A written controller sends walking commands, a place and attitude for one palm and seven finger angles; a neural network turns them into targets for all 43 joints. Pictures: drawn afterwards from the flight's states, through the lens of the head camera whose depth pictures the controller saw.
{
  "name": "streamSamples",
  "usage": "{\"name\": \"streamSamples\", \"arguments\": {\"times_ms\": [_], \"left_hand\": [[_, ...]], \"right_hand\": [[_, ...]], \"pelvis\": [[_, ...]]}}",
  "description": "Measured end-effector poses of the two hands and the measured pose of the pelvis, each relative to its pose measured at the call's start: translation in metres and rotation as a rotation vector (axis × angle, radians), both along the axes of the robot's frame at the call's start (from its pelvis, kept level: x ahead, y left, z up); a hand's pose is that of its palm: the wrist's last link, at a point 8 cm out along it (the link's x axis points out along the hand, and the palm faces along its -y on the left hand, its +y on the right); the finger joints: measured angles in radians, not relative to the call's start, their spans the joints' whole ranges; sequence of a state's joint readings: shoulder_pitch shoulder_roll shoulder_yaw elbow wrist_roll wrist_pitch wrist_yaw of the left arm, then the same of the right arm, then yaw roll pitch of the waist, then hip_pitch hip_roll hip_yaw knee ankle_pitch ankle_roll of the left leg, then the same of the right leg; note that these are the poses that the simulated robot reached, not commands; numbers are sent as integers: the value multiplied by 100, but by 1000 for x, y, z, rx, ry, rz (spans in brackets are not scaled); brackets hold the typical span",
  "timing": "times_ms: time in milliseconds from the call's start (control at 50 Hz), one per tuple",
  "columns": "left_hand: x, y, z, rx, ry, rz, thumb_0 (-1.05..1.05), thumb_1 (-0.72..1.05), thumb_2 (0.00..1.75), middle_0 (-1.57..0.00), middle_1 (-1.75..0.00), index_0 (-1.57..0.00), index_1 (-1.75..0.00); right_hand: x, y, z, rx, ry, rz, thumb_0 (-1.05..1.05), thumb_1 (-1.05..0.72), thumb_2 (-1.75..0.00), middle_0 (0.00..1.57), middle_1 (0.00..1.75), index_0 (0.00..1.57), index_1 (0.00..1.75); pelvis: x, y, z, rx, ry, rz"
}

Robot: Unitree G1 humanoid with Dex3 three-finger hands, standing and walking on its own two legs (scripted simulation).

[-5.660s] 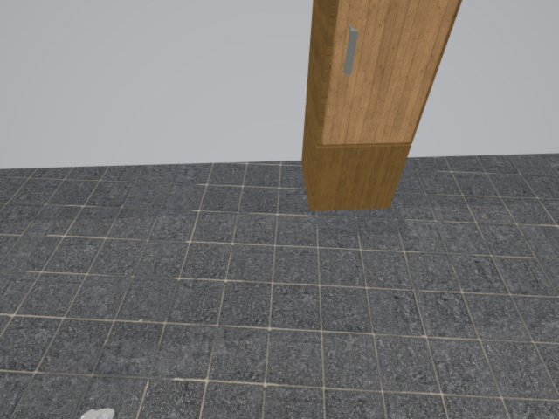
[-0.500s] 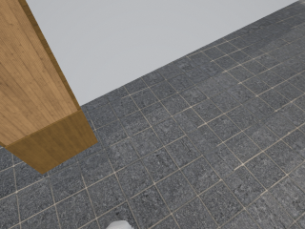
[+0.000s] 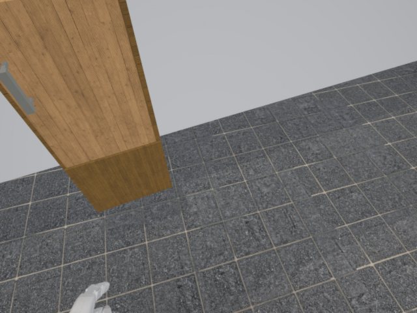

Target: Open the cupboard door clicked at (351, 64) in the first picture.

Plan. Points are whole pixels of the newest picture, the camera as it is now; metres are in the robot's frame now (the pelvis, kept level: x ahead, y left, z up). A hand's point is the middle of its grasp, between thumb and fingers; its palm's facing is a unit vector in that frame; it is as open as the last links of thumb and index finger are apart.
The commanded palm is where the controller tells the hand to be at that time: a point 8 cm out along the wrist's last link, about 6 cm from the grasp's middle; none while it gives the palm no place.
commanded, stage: turn to face it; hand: left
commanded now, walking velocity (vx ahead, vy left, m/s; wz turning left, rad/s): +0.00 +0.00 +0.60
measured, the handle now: (18, 88) +0.66 +0.55 +0.05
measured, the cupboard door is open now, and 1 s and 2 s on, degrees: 0 0 0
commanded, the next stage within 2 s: take the last steps up to it in 0.44 s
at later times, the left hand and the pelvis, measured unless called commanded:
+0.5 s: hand out of the picture -0.06 +0.18 -0.16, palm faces +0.33 -0.91 -0.27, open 7.4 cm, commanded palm none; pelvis -0.02 -0.02 +0.00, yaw +16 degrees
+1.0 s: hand out of the picture -0.02 +0.17 -0.16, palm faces +0.43 -0.87 -0.23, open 7.4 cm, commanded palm none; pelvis +0.02 -0.01 +0.00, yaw +22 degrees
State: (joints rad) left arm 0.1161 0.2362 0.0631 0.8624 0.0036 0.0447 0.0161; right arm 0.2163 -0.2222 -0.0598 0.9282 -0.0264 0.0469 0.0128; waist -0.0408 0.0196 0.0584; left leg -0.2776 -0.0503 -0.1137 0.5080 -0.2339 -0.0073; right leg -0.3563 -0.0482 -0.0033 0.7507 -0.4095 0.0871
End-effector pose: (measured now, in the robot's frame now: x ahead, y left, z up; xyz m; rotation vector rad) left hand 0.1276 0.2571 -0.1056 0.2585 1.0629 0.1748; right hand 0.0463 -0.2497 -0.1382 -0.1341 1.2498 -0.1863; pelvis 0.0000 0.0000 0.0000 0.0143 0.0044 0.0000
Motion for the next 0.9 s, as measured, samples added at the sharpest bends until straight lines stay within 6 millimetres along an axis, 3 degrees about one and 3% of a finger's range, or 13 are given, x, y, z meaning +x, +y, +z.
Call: {"name": "streamSamples", "arguments": {"times_ms": [80, 180, 300, 420, 540, 600, 660, 740, 900], "left_hand": [[-11, -22, 8, 23, -48, 21, 1, 91, 90, -20, -30, -20, -30], [-48, -37, 19, 26, -20, 101, 1, 91, 90, -20, -30, -20, -30], [-99, -45, 13, 6, 51, 204, 1, 91, 90, -20, -30, -20, -30], [-165, -43, -4, -32, 159, 320, 1, 91, 90, -20, -30, -20, -30], [-231, -26, -34, -84, 266, 436, 1, 91, 90, -20, -30, -20, -30], [-250, -19, -41, -96, 309, 470, 1, 91, 90, -20, -30, -20, -30], [-254, -17, -37, -112, 312, 477, 1, 91, 90, -19, -30, -20, -30], [-242, -18, -28, -122, 270, 465, 1, 91, 90, -19, -30, -20, -30], [-184, -31, -21, -96, 165, 417, 1, 91, 90, -19, -30, -20, -30]], "right_hand": [[0, -23, -16, 22, 20, 22, 1, -90, -90, 20, 30, 21, 30], [10, -41, -11, 28, 38, 83, 1, -90, -90, 20, 30, 20, 30], [28, -47, -4, 15, 57, 171, 1, -91, -90, 20, 30, 20, 30], [60, -25, 1, -6, 38, 279, 1, -91, -90, 20, 30, 20, 30], [98, 23, 8, -31, -78, 392, 1, -91, -90, 20, 30, 20, 30], [102, 43, 15, -31, -113, 430, 1, -91, -90, 20, 30, 20, 30], [99, 56, 21, -22, -124, 444, 1, -90, -90, 20, 30, 20, 30], [87, 63, 19, 11, -104, 438, 0, -90, -90, 20, 30, 21, 30], [56, 26, -10, 26, 33, 369, 0, -92, -90, 20, 30, 21, 30]], "pelvis": [[-5, -20, -5, 7, -14, 59], [-6, -32, 5, 37, -27, 128], [-9, -40, 10, 49, -27, 201], [-16, -34, 7, 38, -20, 256], [-25, -12, -7, -5, -14, 303], [-29, -7, -6, 5, -26, 308], [-29, -3, 0, -6, -31, 316], [-24, 0, 6, -11, -29, 331], [2, -10, -1, 20, -24, 349]]}}
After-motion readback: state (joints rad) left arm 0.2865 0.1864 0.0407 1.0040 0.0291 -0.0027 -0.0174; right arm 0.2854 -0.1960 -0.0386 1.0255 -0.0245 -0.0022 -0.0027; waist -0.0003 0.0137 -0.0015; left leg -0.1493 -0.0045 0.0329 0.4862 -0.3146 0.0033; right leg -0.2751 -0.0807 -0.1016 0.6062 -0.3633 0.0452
